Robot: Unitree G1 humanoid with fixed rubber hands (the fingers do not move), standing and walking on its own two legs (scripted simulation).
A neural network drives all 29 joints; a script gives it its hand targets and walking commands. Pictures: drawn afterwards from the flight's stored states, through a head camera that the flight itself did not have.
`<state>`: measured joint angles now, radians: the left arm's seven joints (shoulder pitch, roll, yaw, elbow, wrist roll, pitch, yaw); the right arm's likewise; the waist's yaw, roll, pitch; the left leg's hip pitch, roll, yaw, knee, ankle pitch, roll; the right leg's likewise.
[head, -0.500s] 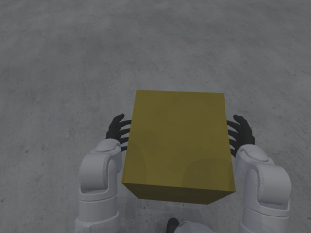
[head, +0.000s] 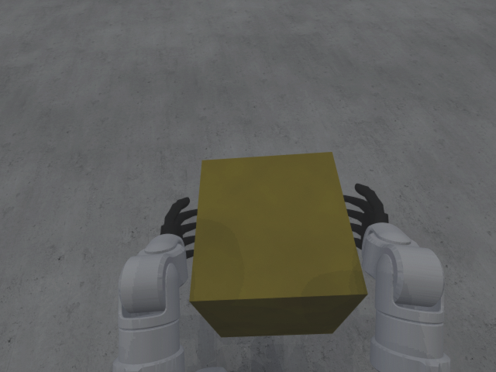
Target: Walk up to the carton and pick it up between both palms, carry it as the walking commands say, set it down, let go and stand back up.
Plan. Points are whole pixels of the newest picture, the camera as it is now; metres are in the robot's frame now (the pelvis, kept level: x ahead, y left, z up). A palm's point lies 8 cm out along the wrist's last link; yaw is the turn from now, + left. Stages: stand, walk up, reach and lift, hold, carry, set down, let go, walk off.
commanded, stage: carry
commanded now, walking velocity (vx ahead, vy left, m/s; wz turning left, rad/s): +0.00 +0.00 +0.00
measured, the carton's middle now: (271, 252) +0.29 +0.02 +0.01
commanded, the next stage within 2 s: none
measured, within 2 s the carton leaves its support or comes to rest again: neither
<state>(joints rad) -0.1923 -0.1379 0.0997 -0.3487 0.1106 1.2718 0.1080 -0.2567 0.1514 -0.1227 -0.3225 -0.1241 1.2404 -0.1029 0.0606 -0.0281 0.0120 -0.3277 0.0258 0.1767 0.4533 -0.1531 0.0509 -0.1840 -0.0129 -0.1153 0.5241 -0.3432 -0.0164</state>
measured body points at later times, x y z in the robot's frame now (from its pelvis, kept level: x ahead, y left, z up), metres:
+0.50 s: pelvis +0.02 -0.02 -0.01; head +0.00 -0.03 +0.44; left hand +0.29 +0.12 +0.07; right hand +0.30 -0.17 +0.07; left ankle +0.06 +0.09 -0.74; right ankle -0.06 -0.09 -0.74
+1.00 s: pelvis +0.02 -0.04 -0.01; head +0.01 -0.06 +0.44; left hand +0.29 +0.09 +0.06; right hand +0.30 -0.20 +0.07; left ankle +0.06 +0.09 -0.74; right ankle -0.06 -0.09 -0.74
